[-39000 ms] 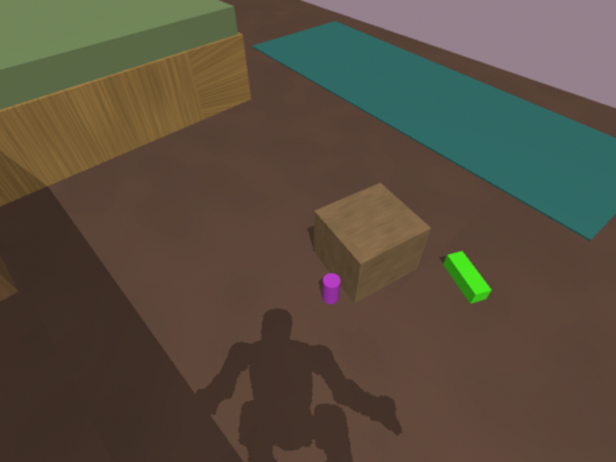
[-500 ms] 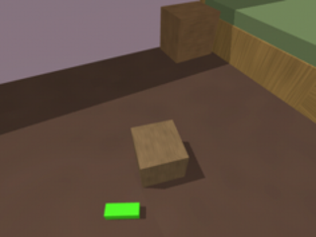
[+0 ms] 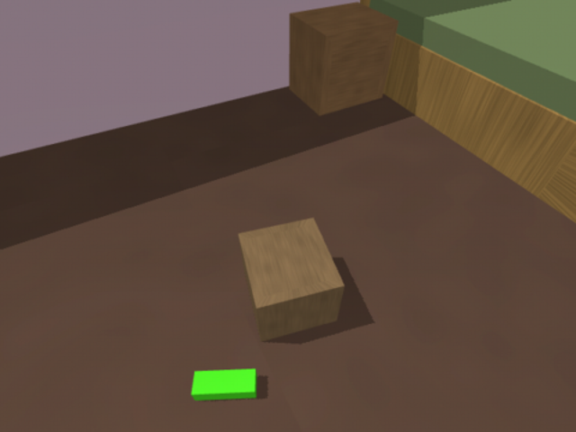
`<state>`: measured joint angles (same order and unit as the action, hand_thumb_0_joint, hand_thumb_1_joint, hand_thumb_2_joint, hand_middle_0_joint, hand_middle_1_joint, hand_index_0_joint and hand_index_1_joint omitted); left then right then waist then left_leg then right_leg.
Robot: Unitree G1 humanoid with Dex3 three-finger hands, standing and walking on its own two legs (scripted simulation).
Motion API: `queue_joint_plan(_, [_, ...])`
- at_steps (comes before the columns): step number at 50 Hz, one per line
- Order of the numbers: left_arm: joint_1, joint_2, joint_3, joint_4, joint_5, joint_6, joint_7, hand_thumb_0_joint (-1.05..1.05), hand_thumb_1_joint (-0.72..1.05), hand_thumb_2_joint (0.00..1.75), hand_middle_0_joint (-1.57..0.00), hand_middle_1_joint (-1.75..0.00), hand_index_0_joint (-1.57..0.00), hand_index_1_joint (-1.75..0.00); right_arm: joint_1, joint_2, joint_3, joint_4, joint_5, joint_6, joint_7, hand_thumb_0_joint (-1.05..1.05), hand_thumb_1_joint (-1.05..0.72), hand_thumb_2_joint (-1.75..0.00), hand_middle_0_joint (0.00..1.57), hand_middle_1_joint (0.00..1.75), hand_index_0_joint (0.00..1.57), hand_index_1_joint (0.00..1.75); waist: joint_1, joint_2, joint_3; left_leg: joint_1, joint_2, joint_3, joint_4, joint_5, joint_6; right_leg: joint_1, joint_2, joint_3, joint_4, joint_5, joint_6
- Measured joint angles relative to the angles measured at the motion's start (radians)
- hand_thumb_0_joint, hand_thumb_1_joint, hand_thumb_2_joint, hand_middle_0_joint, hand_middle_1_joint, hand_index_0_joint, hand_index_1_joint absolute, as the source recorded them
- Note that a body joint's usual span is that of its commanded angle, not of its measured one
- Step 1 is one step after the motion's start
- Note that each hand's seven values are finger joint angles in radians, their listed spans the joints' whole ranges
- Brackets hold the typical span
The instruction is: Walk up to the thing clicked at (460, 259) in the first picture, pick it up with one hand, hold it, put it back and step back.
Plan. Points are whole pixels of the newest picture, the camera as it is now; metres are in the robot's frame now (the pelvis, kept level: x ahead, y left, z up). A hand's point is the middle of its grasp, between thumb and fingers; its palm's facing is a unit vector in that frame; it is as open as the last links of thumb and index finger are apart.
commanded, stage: walk up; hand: left
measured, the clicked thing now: (225, 384) +0.42 +0.24 -0.75
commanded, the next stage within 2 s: stand in 0.08 s
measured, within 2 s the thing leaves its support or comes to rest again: neither
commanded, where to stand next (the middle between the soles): +0.05 -0.01 m, yaw +2 degrees
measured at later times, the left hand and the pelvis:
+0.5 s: hand out of the picture +0.06 +0.26 -0.15, palm faces +0.00 -0.94 -0.35, open 7.4 cm; pelvis -0.01 +0.01 +0.00, yaw +1 degrees
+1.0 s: hand out of the picture +0.06 +0.27 -0.16, palm faces -0.01 -0.94 -0.34, open 7.4 cm; pelvis -0.01 +0.02 +0.00, yaw +1 degrees
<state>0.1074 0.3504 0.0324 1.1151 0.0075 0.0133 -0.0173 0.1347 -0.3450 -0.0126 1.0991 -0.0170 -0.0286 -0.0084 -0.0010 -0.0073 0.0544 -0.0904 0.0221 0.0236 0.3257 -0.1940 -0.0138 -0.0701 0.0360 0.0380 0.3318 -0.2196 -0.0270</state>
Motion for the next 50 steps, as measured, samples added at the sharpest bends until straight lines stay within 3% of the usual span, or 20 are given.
queue_joint_plan(18, [-0.012,-0.002,-0.027,0.016,-0.004,-0.024,0.014,0.00,0.90,0.90,-0.20,-0.30,-0.20,-0.30,-0.037,0.002,0.013,0.020,0.009,0.019,0.009,0.01,-0.90,-0.90,0.21,0.30,0.20,0.30,-0.001,0.013,0.008,-0.008,-0.005,-0.012,-0.026,0.028,0.003,0.006,-0.006,-0.012,-0.046,0.034,0.009])
queue_joint_plan(50, [0.006,0.003,-0.037,0.018,0.000,-0.027,0.017,0.00,0.90,0.90,-0.20,-0.30,-0.20,-0.30,-0.031,0.001,0.010,0.034,0.008,0.018,0.013,0.01,-0.90,-0.90,0.21,0.30,0.20,0.30,0.000,0.002,-0.001,-0.023,-0.026,-0.016,-0.023,0.030,0.021,-0.004,-0.026,-0.017,-0.045,0.033,0.026])
